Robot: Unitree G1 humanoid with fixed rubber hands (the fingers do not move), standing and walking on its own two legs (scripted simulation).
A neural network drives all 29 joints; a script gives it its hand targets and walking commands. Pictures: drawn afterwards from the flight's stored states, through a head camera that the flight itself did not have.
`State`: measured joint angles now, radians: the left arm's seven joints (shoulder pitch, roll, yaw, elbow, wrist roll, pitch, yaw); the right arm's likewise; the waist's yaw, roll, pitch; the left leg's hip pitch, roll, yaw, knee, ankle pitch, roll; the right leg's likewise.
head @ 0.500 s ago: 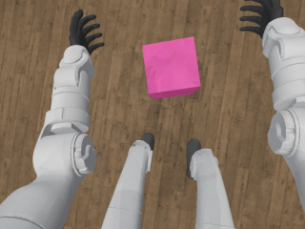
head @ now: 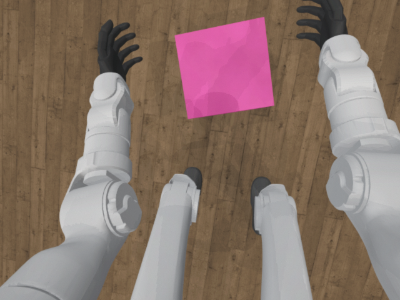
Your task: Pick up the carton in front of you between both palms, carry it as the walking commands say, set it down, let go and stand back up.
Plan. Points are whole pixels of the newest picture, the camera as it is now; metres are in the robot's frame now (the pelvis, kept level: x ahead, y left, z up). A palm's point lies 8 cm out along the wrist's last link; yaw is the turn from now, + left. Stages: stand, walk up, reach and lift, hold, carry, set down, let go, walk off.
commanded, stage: reach and lift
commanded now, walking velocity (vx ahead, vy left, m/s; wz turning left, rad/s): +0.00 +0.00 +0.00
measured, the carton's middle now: (225, 78) +0.50 +0.02 -0.45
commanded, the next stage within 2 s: none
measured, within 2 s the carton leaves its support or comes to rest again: leaves its support in 1.40 s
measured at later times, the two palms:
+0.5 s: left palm (151, 87) +0.46 +0.21 -0.36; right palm (301, 63) +0.52 -0.16 -0.35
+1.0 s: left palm (163, 81) +0.48 +0.18 -0.38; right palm (291, 63) +0.53 -0.14 -0.39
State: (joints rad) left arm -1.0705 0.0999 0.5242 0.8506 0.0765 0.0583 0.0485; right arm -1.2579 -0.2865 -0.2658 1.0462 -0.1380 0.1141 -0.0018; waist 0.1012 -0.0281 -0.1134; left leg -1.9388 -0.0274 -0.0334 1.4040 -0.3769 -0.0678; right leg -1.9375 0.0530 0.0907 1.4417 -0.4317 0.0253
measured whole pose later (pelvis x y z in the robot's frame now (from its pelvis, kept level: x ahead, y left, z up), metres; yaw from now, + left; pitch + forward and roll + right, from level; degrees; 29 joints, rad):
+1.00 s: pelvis -0.05 -0.01 -0.21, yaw +1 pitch +39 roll +4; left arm -1.46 0.24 0.25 1.08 -0.18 0.05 0.14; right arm -1.62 -0.43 0.05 1.21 0.17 0.09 -0.07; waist 0.08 0.01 0.38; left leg -2.26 -0.03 -0.02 2.16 -0.57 -0.08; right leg -2.26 0.05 0.06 2.23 -0.64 0.02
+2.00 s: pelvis -0.08 +0.01 -0.10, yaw -3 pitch +43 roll +1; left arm -1.14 -0.02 0.61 0.65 0.25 0.40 0.06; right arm -1.24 -0.07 -0.45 0.83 -0.28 0.40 -0.02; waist 0.05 -0.01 -0.09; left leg -2.06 -0.10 -0.11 1.74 -0.44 -0.10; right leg -2.05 0.12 0.10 1.77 -0.47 0.07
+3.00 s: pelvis +0.02 +0.01 +0.16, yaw -2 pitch +14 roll +0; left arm -0.39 -0.16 0.36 0.49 0.24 0.41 0.04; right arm -0.39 0.12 -0.31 0.54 -0.22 0.41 -0.03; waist 0.01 0.00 -0.16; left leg -0.70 -0.06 -0.14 0.78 -0.32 -0.03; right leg -0.68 0.06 0.14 0.78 -0.35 0.03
